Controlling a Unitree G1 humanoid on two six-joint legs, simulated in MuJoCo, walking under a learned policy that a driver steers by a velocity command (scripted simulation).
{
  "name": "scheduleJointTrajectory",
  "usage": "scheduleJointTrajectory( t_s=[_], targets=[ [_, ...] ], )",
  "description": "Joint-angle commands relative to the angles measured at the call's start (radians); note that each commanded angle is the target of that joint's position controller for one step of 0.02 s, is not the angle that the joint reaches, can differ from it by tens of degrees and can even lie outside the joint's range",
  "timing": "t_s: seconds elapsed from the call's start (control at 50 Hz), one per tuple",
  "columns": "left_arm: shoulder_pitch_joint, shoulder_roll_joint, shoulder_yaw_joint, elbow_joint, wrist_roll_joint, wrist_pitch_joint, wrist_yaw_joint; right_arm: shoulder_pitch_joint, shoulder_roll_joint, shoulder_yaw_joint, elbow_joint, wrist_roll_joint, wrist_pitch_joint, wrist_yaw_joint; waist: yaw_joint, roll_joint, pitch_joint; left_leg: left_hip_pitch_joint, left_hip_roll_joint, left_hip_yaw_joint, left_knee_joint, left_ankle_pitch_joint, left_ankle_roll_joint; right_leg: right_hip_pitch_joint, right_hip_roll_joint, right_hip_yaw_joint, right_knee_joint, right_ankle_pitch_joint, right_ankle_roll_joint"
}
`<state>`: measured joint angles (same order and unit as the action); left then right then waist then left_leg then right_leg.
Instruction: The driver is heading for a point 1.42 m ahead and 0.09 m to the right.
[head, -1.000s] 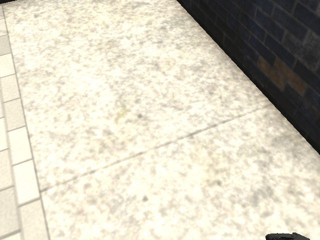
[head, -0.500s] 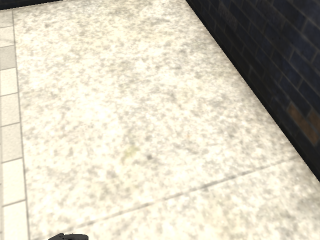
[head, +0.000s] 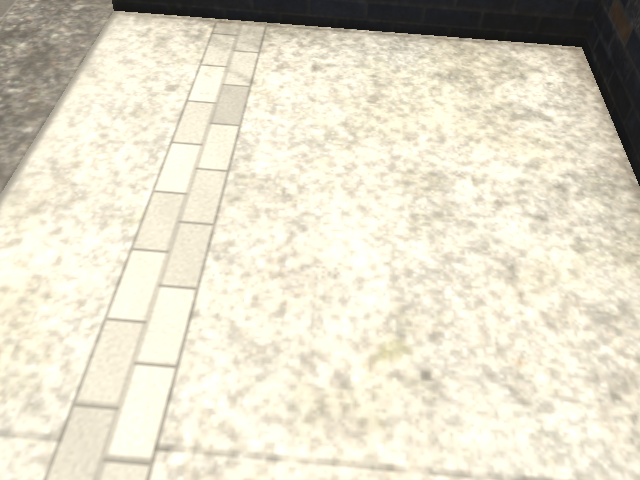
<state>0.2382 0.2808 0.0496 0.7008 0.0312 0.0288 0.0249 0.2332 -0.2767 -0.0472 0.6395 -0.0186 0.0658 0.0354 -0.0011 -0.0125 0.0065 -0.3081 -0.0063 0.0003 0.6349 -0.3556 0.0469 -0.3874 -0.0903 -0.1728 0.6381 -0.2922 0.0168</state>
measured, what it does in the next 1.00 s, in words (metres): steps on the spot: right foot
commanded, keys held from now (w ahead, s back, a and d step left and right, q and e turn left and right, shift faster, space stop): q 0.02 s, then no key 0.98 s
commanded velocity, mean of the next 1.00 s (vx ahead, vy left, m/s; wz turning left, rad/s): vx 0.01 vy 0.00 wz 0.15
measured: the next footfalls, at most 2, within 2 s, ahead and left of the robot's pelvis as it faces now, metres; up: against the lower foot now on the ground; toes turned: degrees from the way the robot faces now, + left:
right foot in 0.38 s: +0.05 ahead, -0.10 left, +0.00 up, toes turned +7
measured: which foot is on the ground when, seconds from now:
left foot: down 0.00-1.00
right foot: up 0.00-0.36, down 0.38-1.00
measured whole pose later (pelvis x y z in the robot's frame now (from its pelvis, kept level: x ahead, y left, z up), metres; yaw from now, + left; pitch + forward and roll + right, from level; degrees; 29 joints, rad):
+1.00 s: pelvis +0.01 -0.01 +0.02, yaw +6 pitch -2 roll +0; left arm 0.23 0.23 0.01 0.96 0.01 0.00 0.03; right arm 0.24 -0.23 -0.01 0.98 -0.01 0.01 -0.03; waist 0.00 0.00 0.03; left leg -0.16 -0.06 -0.08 0.38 -0.19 0.03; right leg -0.14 0.04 0.00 0.39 -0.22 -0.04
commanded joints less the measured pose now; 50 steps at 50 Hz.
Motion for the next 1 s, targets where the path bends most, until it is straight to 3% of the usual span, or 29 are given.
scheduleJointTrajectory(
  t_s=[0.02, 0.04, 0.06, 0.08, 0.12, 0.16, 0.28, 0.32, 0.36, 0.38, 0.4, 0.42, 0.44, 0.46, 0.5, 0.52, 0.58, 0.68, 1.0],
  targets=[
    [-0.093, 0.087, 0.023, -0.129, 0.007, 0.019, 0.006, 0.139, -0.286, -0.081, -0.069, -0.014, -0.016, -0.032, -0.093, 0.266, 0.042, 0.061, 0.379, -0.585, -0.401, 0.230, 0.229, -0.304, 0.085, 0.156, 0.362, -0.330, 0.029],
    [-0.090, 0.080, 0.023, -0.123, -0.011, 0.021, 0.000, 0.097, -0.235, -0.065, -0.057, -0.016, -0.014, -0.043, -0.043, 0.217, 0.053, 0.028, 0.317, -0.479, -0.387, 0.198, 0.218, -0.276, 0.068, 0.199, 0.410, -0.234, 0.018],
    [-0.057, 0.082, 0.025, -0.097, -0.020, 0.017, -0.006, 0.019, -0.187, -0.050, -0.062, -0.007, -0.014, -0.044, 0.005, 0.183, 0.061, 0.005, 0.241, -0.380, -0.385, 0.166, 0.174, -0.239, 0.058, 0.208, 0.397, -0.129, 0.010],
    [-0.017, 0.093, 0.030, -0.066, -0.013, 0.012, -0.009, -0.040, -0.165, -0.043, -0.073, -0.005, -0.018, -0.043, 0.030, 0.183, 0.031, 0.026, 0.185, -0.316, -0.368, 0.221, 0.147, -0.207, 0.069, 0.188, 0.409, -0.068, 0.005],
    [0.033, 0.102, 0.034, -0.024, -0.002, 0.014, -0.016, -0.039, -0.116, -0.028, -0.073, 0.007, -0.031, -0.041, 0.030, 0.144, -0.038, 0.082, 0.163, -0.260, -0.334, 0.412, 0.153, -0.155, 0.081, 0.170, 0.451, -0.050, 0.011],
    [0.019, 0.077, 0.026, -0.022, -0.013, 0.019, -0.020, 0.004, -0.109, -0.026, -0.053, 0.008, -0.042, -0.041, 0.013, 0.115, -0.055, 0.146, 0.175, -0.259, -0.322, 0.466, 0.162, -0.158, 0.077, 0.176, 0.406, -0.056, 0.013],
    [-0.033, 0.052, 0.006, -0.024, -0.020, 0.022, -0.015, 0.054, -0.115, -0.024, -0.015, -0.006, -0.041, -0.045, -0.039, 0.158, -0.027, 0.158, 0.187, -0.296, -0.295, 0.386, 0.179, -0.026, 0.095, 0.168, 0.111, -0.127, -0.019],
    [-0.016, 0.050, 0.003, -0.018, -0.029, 0.016, -0.007, 0.046, -0.119, -0.022, -0.004, -0.007, -0.039, -0.045, -0.032, 0.150, -0.026, 0.132, 0.189, -0.315, -0.272, 0.435, 0.176, 0.053, 0.112, 0.159, 0.008, -0.125, -0.033],
    [0.046, 0.027, -0.006, 0.007, -0.026, 0.001, 0.001, 0.010, -0.105, -0.013, 0.003, 0.009, -0.041, -0.051, 0.020, 0.109, -0.032, 0.065, 0.160, -0.303, -0.224, 0.445, 0.129, 0.222, 0.109, 0.159, -0.247, 0.067, -0.051],
    [0.053, 0.045, -0.008, 0.010, -0.013, -0.014, 0.007, 0.021, -0.076, -0.002, 0.004, 0.010, -0.048, -0.053, 0.014, 0.064, -0.051, 0.008, 0.134, -0.298, -0.208, 0.361, 0.077, 0.320, 0.041, 0.243, -0.319, 0.156, -0.062],
    [0.061, 0.102, -0.006, 0.001, 0.006, -0.029, 0.013, 0.056, -0.020, 0.014, -0.003, 0.007, -0.056, -0.051, -0.015, -0.085, -0.088, -0.032, 0.062, -0.222, -0.107, 0.198, 0.032, 0.382, -0.144, 0.436, -0.376, 0.247, -0.091],
    [-0.032, 0.130, -0.001, 0.001, -0.013, -0.028, 0.006, 0.058, -0.030, 0.009, 0.005, 0.010, -0.048, -0.049, -0.059, -0.189, -0.017, 0.023, -0.039, -0.110, -0.156, 0.028, 0.011, 0.206, -0.188, 0.463, -0.342, 0.372, -0.166],
    [-0.076, 0.071, -0.015, -0.011, -0.019, -0.032, -0.002, 0.054, -0.054, 0.007, 0.029, -0.002, -0.043, -0.049, -0.057, -0.144, -0.013, 0.103, -0.014, -0.109, -0.183, 0.067, 0.003, 0.169, -0.149, 0.412, -0.334, 0.330, -0.161],
    [-0.076, 0.061, -0.020, -0.009, -0.020, -0.034, -0.006, 0.031, -0.058, 0.005, 0.040, -0.003, -0.043, -0.045, -0.041, -0.136, -0.011, 0.131, -0.012, -0.131, -0.214, 0.146, 0.006, 0.158, -0.091, 0.368, -0.324, 0.251, -0.124],
    [-0.039, 0.073, -0.017, 0.007, -0.022, -0.033, -0.001, 0.013, -0.082, -0.003, 0.053, -0.002, -0.049, -0.039, -0.016, -0.104, 0.003, 0.133, 0.011, -0.157, -0.220, 0.252, 0.006, 0.172, -0.027, 0.318, -0.317, 0.179, -0.086],
    [-0.025, 0.080, -0.013, 0.016, -0.025, -0.034, 0.002, 0.021, -0.072, 0.000, 0.062, 0.000, -0.054, -0.039, -0.014, -0.086, -0.003, 0.122, 0.020, -0.162, -0.224, 0.279, 0.006, 0.200, -0.015, 0.305, -0.302, 0.189, -0.083],
    [-0.017, 0.066, -0.014, 0.032, -0.025, -0.031, 0.003, 0.026, -0.050, 0.006, 0.096, 0.003, -0.060, -0.049, -0.004, -0.014, -0.002, 0.095, 0.024, -0.168, -0.248, 0.273, 0.001, 0.233, -0.011, 0.297, -0.283, 0.183, -0.089],
    [-0.027, 0.060, -0.015, 0.065, -0.020, -0.030, 0.001, 0.024, -0.049, 0.006, 0.144, 0.005, -0.061, -0.056, 0.000, 0.016, 0.009, 0.096, 0.033, -0.179, -0.270, 0.267, 0.001, 0.231, -0.001, 0.292, -0.286, 0.153, -0.091],
    [0.004, 0.043, -0.023, 0.241, -0.021, -0.035, 0.005, 0.035, -0.049, 0.015, 0.337, 0.009, -0.063, -0.069, -0.003, 0.009, 0.031, 0.141, 0.057, -0.181, -0.312, 0.263, 0.008, 0.230, 0.006, 0.293, -0.330, 0.138, -0.088]
  ],
)
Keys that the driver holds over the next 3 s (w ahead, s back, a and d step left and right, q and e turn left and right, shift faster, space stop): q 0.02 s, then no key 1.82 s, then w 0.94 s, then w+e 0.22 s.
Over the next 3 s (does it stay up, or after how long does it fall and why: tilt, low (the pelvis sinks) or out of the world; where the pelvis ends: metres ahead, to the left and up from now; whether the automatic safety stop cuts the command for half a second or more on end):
stays up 0.51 0.06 0.02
